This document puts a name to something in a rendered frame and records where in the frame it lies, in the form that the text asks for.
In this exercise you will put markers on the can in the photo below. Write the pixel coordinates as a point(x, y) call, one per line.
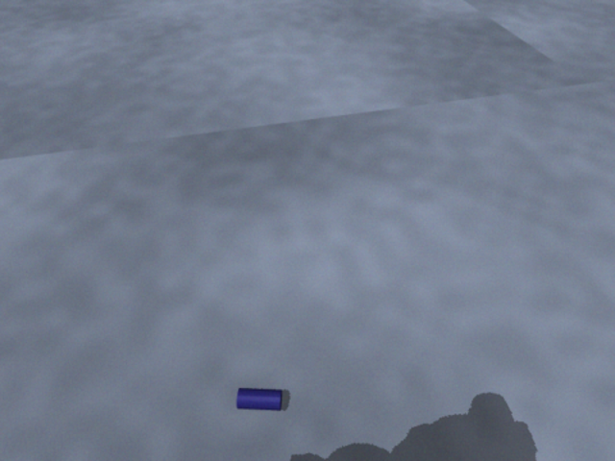
point(260, 399)

